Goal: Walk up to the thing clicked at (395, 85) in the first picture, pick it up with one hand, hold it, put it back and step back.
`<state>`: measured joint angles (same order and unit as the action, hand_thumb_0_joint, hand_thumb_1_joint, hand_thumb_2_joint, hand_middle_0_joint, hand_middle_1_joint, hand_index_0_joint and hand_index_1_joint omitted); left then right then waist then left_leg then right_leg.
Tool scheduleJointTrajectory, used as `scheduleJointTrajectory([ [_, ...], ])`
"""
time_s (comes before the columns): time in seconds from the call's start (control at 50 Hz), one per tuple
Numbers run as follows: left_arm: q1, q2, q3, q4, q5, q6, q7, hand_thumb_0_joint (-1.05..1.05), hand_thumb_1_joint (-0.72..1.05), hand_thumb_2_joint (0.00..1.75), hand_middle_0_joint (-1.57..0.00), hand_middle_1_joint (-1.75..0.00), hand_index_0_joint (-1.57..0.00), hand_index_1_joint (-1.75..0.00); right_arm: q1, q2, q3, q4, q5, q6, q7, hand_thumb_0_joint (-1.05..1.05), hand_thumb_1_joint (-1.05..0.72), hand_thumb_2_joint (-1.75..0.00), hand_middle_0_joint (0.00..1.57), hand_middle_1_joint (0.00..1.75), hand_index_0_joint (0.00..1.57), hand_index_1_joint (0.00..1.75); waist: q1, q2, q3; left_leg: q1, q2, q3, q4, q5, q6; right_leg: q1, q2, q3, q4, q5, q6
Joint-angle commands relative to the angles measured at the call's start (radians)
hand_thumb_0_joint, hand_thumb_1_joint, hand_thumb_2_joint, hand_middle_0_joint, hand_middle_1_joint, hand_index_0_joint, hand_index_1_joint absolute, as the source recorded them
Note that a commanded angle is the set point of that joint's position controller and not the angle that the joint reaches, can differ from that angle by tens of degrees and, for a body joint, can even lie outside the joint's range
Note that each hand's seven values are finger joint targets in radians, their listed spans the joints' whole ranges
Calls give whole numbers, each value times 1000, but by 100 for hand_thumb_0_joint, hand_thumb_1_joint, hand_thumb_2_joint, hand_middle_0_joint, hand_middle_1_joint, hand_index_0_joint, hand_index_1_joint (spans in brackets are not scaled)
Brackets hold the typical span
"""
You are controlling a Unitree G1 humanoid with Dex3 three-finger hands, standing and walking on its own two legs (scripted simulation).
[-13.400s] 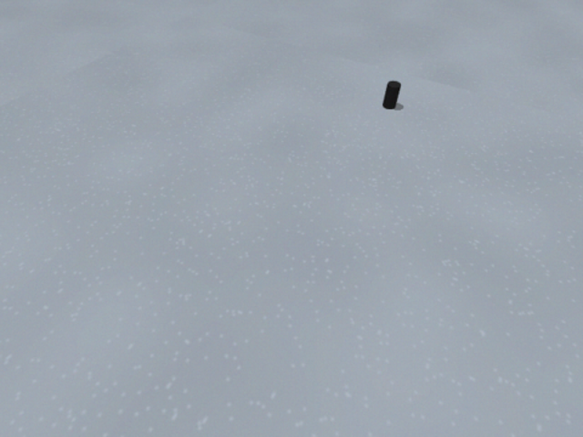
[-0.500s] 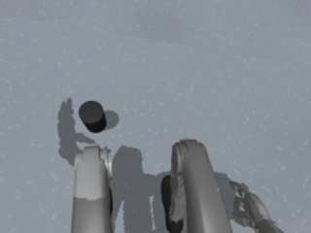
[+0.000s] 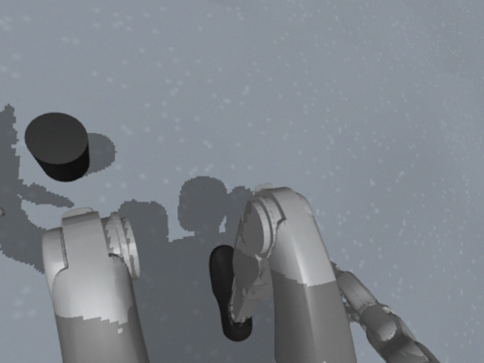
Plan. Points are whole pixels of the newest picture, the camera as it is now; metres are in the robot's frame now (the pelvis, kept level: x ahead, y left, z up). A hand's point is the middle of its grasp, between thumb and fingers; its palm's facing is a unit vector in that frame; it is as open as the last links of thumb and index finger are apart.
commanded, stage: close in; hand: left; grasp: from the side
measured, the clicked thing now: (62, 151) +0.45 +0.21 -0.23
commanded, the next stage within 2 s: rest palm in 0.62 s
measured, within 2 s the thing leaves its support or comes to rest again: leaves its support in 1.84 s
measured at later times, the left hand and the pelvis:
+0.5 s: hand (35, 152) +0.43 +0.24 -0.17, palm faces +0.06 -1.00 -0.01, open 17.3 cm; pelvis -0.02 +0.01 -0.02, yaw -4 degrees
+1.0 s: hand (50, 152) +0.43 +0.22 -0.20, palm faces +0.11 -0.99 +0.00, open 14.8 cm; pelvis -0.02 +0.01 -0.02, yaw -5 degrees
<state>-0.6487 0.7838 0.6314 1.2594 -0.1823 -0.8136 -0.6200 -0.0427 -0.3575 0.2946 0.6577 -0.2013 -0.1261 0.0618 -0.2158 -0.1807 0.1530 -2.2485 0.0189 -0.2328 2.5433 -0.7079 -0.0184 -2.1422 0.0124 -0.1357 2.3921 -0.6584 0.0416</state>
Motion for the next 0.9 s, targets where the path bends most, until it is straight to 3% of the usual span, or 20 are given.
scheduleJointTrajectory([
  [0.0, -260, 190, -61, -113, -20, -123, 38, 0, -49, 5, -6, -9, -5, -9, 91, -326, -67, -10, -30, 8, -9, 0, -93, -91, 20, 30, 20, 30, -76, 547, -697, 621, 43, 52, -270, 292, -14, 262, 28, -107, -169, 241, -67],
  [0.02, -265, 181, -86, -89, -13, -133, 49, 0, -51, 5, -6, -8, -5, -9, 72, -328, -57, -18, -35, 11, -9, 0, -93, -91, 20, 30, 20, 30, -84, 533, -656, 580, 42, 51, -264, 270, -13, 268, 29, -112, -165, 239, -67],
  [0.04, -235, 130, -127, 1, -11, -135, 59, 0, -59, 0, -7, -7, -6, -6, 61, -327, -44, -18, -40, 18, -6, 0, -93, -91, 20, 30, 20, 30, -103, 479, -615, 539, 41, 47, -253, 240, -8, 273, 30, -119, -174, 226, -61],
  [0.06, -250, 155, -121, -4, -6, -147, 80, 0, -61, 0, -7, -7, -7, -7, 56, -329, -31, -28, -47, 23, -2, 0, -93, -91, 20, 30, 20, 30, -103, 460, -590, 496, 39, 42, -246, 220, -5, 291, 34, -127, -173, 224, -58],
  [0.1, -231, 250, -55, -18, 8, -174, 129, 0, -61, 0, -8, -8, -8, -7, 34, -345, -20, -48, -61, 39, 4, 0, -94, -91, 20, 30, 20, 30, -75, 460, -601, 496, 40, 37, -239, 242, -6, 324, 39, -135, -164, 242, -57],
  [0.16, -216, 224, -52, 44, 10, -217, 189, 0, -61, 0, -7, -8, -8, -7, 1, -357, 10, -71, -80, 57, 17, 0, -93, -90, 20, 30, 20, 30, -90, 462, -574, 493, 39, 21, -236, 249, -11, 344, 45, -154, -151, 249, -55],
  [0.2, -213, 234, -24, 41, 6, -243, 229, 0, -58, 0, -7, -7, -7, -6, -15, -357, 28, -88, -89, 62, 25, 0, -93, -90, 20, 30, 20, 30, -90, 456, -566, 479, 38, 16, -234, 217, -10, 360, 51, -163, -157, 233, -52],
  [0.24, -210, 249, -23, 50, 28, -261, 269, 0, -55, 0, -6, -7, -7, -6, -31, -359, 38, -94, -100, 71, 29, 0, -92, -90, 20, 30, 20, 30, -91, 482, -536, 467, 39, 16, -238, 188, -13, 355, 55, -167, -156, 215, -53],
  [0.32, -219, 235, -73, 67, 72, -286, 328, 0, -48, 2, -5, -7, -5, -5, -54, -363, 52, -101, -115, 82, 36, 0, -92, -90, 20, 30, 20, 30, -118, 472, -457, 403, 38, 15, -237, 74, -6, 328, 60, -177, -173, 152, -50],
  [0.46, -262, 169, -180, 56, 60, -319, 372, 0, -44, 3, -5, -6, -6, -4, -70, -387, 63, -102, -136, 83, 43, 0, -91, -90, 20, 30, 20, 30, -182, 416, -424, 387, 34, -9, -221, 15, 5, 306, 64, -193, -184, 135, -36],
  [0.54, -255, 170, -177, 88, 47, -337, 402, 0, -47, 3, -5, -6, -6, -5, -74, -390, 78, -104, -141, 87, 45, 0, -92, -90, 20, 30, 20, 30, -177, 401, -421, 394, 32, -30, -219, 29, 2, 311, 67, -204, -175, 148, -35],
  [0.64, -225, 168, -176, 125, 61, -360, 442, 0, -44, 8, -5, -7, -6, -6, -79, -390, 97, -109, -157, 99, 51, 0, -91, -90, 20, 30, 20, 30, -168, 435, -392, 407, 33, -41, -231, 65, -9, 331, 70, -214, -163, 179, -39],
  [0.7, -212, 162, -196, 122, 75, -371, 458, 0, -39, 10, -5, -6, -4, -6, -86, -385, 101, -111, -166, 103, 53, 0, -91, -90, 20, 30, 20, 30, -166, 441, -383, 406, 32, -29, -219, 83, -8, 343, 76, -210, -172, 198, -39],
  [0.8, -222, 173, -220, 112, 108, -387, 489, 0, -22, 18, -14, -11, -13, -12, -99, -395, 103, -108, -174, 114, 55, 0, -90, -90, 20, 30, 20, 30, -181, 462, -358, 424, 40, -53, -238, 73, -15, 322, 73, -226, -159, 195, -41],
  [0.84, -238, 177, -213, 99, 103, -394, 505, 0, -12, 25, -27, -23, -26, -23, -94, -399, 105, -104, -179, 115, 57, 0, -89, -90, 20, 30, 20, 30, -191, 469, -386, 443, 40, -54, -226, 91, -16, 338, 75, -227, -159, 214, -38],
  [0.88, -266, 172, -216, 86, 97, -402, 523, 0, -7, 30, -30, -27, -29, -27, -97, -397, 108, -100, -181, 114, 60, 0, -89, -90, 20, 30, 20, 30, -198, 464, -394, 449, 40, -58, -217, 105, -14, 344, 76, -224, -158, 229, -36],
])
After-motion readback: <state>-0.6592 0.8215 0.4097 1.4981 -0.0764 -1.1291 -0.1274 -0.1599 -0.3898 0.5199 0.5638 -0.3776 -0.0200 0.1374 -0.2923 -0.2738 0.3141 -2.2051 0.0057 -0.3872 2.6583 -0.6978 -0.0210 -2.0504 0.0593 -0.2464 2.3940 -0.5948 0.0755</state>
